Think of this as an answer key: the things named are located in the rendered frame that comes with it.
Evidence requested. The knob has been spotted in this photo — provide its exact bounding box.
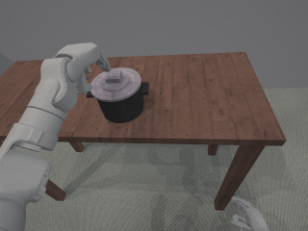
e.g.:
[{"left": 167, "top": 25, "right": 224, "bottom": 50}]
[{"left": 105, "top": 70, "right": 122, "bottom": 84}]

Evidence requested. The robot left upper arm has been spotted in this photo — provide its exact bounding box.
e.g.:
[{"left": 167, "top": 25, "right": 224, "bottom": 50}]
[{"left": 0, "top": 149, "right": 52, "bottom": 231}]

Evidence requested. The robot left forearm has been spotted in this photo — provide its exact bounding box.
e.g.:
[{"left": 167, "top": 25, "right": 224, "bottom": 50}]
[{"left": 0, "top": 51, "right": 85, "bottom": 165}]

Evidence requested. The table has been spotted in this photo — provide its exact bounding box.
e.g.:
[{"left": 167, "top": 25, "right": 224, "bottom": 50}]
[{"left": 0, "top": 52, "right": 287, "bottom": 211}]

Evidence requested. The pot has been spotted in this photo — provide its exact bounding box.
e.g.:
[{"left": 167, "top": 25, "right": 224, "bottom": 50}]
[{"left": 86, "top": 82, "right": 149, "bottom": 123}]

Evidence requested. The left robot hand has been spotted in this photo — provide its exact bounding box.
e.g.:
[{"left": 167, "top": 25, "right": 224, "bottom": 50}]
[{"left": 57, "top": 42, "right": 111, "bottom": 94}]

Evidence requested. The lid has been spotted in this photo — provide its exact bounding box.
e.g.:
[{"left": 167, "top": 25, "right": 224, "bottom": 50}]
[{"left": 90, "top": 67, "right": 141, "bottom": 102}]

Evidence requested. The right robot hand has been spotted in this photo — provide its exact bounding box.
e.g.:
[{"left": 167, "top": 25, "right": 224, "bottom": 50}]
[{"left": 230, "top": 196, "right": 269, "bottom": 231}]

